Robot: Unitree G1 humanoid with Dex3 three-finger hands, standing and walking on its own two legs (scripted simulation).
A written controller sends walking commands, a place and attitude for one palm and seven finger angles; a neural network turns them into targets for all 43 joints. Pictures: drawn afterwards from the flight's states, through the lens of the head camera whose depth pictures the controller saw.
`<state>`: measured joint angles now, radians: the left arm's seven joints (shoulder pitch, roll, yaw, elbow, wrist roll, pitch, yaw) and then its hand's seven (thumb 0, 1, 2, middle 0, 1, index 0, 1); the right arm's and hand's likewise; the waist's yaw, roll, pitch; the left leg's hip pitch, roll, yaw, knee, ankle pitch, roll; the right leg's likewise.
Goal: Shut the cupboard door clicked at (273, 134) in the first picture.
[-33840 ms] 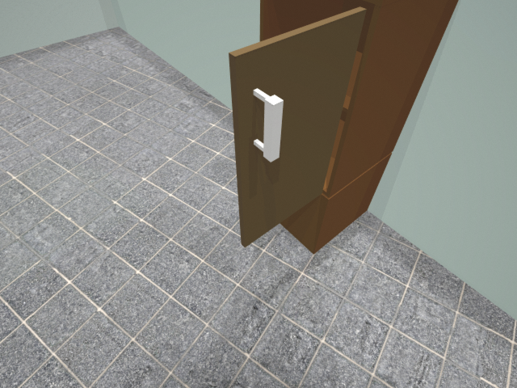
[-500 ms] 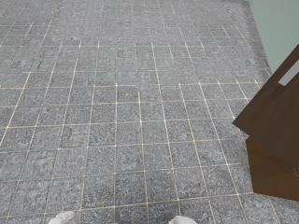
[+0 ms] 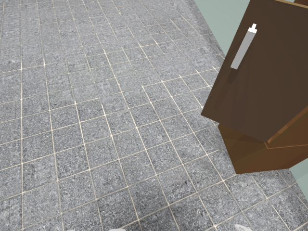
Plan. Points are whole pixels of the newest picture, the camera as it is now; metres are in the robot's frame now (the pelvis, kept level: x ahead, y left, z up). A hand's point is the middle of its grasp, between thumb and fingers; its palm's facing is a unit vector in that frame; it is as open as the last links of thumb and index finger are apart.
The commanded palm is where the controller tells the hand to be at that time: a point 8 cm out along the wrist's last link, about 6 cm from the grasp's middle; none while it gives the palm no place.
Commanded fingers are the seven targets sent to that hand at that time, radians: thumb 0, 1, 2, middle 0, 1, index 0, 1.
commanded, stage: turn to face it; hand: left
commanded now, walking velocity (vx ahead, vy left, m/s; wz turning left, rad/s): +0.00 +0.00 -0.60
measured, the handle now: (243, 46) +0.67 -0.25 +0.12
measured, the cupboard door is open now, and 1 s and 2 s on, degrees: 55 55 55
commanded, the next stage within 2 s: take the last steps up to it in 0.66 s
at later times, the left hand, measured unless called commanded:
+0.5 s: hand (105, 224) +0.15 +0.14 -0.15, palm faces -0.25 -0.93 -0.25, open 7.4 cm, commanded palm none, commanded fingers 0.00 0.90 0.90 -0.20 -0.30 -0.20 -0.30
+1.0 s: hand (119, 209) +0.19 +0.11 -0.16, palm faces -0.39 -0.89 -0.21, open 7.4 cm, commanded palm none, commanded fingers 0.00 0.90 0.90 -0.20 -0.30 -0.20 -0.30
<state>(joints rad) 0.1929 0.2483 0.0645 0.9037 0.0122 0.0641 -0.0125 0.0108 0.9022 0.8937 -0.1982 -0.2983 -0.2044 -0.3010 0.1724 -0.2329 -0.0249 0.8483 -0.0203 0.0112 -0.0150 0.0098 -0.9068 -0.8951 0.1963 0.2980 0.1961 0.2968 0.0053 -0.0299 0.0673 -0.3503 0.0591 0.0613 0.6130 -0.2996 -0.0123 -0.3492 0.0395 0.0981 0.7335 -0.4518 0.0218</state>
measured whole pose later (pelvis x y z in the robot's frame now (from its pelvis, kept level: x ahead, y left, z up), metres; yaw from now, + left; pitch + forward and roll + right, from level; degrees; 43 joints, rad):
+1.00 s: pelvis +0.04 -0.04 +0.00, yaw -25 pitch +0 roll -2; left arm 0.20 0.21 0.06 0.97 0.03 0.03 -0.04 0.01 0.91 0.89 -0.19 -0.30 -0.20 -0.30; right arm 0.30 -0.22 -0.04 1.00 -0.03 0.04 -0.01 0.01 -0.90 -0.89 0.20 0.30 0.20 0.30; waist -0.02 0.04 0.02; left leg -0.31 0.13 0.11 0.74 -0.48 -0.03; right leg -0.20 0.02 -0.06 0.52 -0.32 -0.03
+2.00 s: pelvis +0.22 -0.17 +0.00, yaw -27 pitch +0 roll -2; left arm 0.13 0.20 0.05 0.98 0.02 0.04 0.03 0.00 0.91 0.89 -0.20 -0.30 -0.21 -0.30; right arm 0.15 -0.21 -0.05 0.94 -0.02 0.03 -0.01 0.01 -0.91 -0.90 0.19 0.30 0.19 0.30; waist 0.00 -0.03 0.09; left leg -0.35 0.01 0.06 0.66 -0.30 0.03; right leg -0.36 -0.08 -0.06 0.67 -0.38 0.05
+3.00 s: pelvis +0.18 -0.20 +0.01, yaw -28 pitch -1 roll +0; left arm 0.30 0.10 0.00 1.15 0.00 0.00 0.04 0.01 0.91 0.89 -0.19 -0.30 -0.20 -0.30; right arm 0.33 -0.09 -0.01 1.18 -0.01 0.01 -0.03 0.01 -0.91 -0.90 0.20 0.30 0.20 0.30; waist -0.02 -0.02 0.05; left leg -0.25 0.05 0.06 0.43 -0.16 -0.02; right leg -0.07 0.02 -0.01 0.40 -0.32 -0.02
